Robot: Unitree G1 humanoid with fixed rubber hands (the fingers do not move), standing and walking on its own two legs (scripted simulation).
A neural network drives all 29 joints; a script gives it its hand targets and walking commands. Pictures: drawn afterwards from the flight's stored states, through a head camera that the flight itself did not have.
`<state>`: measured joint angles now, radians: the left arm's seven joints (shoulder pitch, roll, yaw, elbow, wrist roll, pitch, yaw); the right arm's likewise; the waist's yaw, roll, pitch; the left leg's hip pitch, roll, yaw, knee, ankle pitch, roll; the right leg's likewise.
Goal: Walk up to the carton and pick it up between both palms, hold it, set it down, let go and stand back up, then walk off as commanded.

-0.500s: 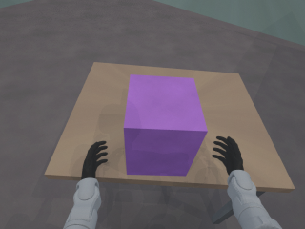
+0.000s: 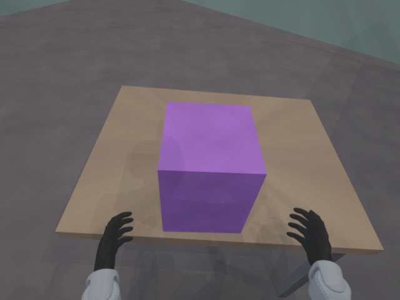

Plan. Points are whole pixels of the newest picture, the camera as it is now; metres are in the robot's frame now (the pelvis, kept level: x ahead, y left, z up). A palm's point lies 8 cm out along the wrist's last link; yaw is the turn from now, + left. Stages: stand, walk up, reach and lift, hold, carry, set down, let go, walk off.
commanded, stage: set down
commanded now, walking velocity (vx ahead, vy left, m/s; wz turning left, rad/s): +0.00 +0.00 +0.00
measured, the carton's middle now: (205, 170) +0.43 -0.02 +0.00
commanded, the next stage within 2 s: none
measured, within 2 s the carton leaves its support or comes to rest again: neither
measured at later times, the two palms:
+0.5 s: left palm (103, 270) +0.21 +0.19 -0.03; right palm (320, 274) +0.18 -0.23 -0.02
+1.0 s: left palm (104, 279) +0.21 +0.19 -0.06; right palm (317, 276) +0.18 -0.23 -0.03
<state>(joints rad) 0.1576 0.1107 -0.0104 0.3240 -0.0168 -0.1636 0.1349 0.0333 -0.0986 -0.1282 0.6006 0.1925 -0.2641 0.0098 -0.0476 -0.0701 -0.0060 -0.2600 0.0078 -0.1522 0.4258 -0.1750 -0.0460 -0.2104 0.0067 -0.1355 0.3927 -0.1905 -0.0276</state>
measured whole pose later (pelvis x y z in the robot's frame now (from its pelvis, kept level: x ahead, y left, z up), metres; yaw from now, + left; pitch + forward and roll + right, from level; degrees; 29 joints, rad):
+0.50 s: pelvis +0.01 +0.00 +0.00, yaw +0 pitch -1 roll +0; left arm 0.24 0.16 -0.01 0.26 -0.03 -0.03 0.11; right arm 0.22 -0.08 -0.08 0.43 0.19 -0.17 0.00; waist -0.05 -0.08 0.02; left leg -0.20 0.01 -0.14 0.40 -0.18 -0.05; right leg -0.17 0.00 -0.12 0.39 -0.20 -0.03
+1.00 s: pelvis +0.01 +0.00 +0.00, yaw -1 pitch -1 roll +0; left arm 0.22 0.17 -0.01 0.34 -0.03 0.04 0.08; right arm 0.22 -0.08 -0.08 0.43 0.12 -0.14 0.00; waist -0.05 -0.07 0.06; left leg -0.20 0.01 -0.14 0.39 -0.18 -0.05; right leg -0.17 0.00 -0.12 0.39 -0.21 -0.03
